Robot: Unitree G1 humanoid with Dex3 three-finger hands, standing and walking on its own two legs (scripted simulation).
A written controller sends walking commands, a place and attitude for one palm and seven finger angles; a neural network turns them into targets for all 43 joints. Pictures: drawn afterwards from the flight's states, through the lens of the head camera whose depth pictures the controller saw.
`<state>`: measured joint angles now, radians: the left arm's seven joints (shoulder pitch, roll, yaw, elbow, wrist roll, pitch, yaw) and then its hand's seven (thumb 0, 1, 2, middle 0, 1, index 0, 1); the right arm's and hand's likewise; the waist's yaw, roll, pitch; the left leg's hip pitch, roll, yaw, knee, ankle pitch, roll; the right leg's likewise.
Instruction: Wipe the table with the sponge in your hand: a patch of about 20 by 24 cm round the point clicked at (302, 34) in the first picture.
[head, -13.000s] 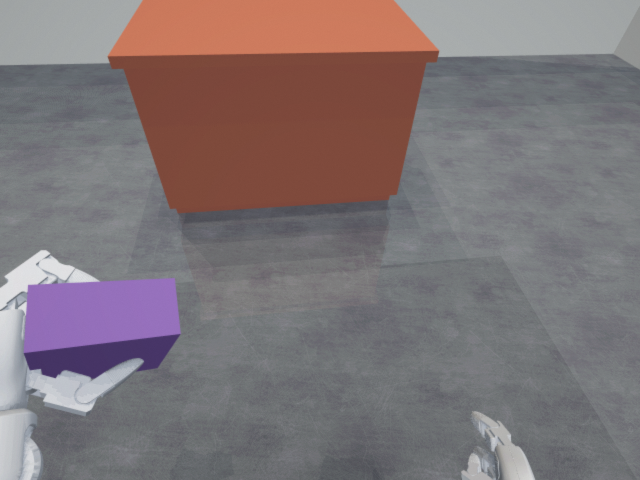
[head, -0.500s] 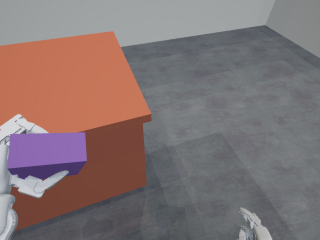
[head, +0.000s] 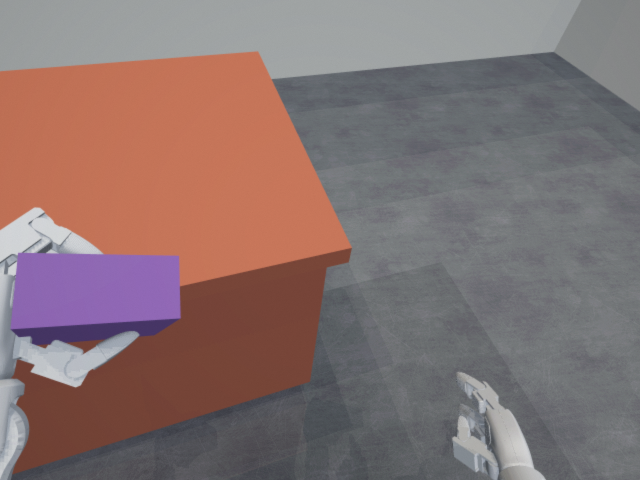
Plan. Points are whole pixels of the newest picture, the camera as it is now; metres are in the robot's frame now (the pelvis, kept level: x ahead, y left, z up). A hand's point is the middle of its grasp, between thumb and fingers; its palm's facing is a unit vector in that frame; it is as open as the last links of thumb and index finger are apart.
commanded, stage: shuffle to correct the standing spot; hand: left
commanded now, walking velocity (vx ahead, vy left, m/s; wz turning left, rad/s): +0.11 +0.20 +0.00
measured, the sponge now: (122, 301) +0.24 +0.22 +0.15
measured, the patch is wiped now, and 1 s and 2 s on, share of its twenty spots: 0.00 0.00 0.00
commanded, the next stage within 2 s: come to a stop and stand still in 0.92 s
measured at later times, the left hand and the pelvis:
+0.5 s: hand (24, 236) +0.27 +0.30 +0.19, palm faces +0.28 -0.80 -0.53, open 9.9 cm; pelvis +0.04 +0.09 -0.01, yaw -2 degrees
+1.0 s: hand out of the picture +0.26 +0.44 +0.19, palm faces +0.42 -0.80 -0.43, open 9.9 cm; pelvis +0.05 +0.20 +0.00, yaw +0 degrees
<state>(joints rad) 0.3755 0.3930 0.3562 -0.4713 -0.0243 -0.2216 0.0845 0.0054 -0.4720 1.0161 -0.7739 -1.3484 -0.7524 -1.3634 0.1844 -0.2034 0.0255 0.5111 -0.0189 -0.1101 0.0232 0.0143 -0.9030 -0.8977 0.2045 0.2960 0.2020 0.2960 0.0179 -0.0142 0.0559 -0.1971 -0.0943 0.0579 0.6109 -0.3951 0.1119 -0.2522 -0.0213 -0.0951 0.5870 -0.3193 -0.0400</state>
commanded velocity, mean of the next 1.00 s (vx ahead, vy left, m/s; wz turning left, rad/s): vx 0.08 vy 0.19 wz -0.05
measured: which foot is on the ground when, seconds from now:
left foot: down 0.00-0.02, up 0.04-0.16, down 0.18-0.42, up 0.44-0.68, down 0.70-1.00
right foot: down 0.00-0.18, up 0.20-0.40, down 0.42-0.72, up 0.74-0.86, down 0.88-1.00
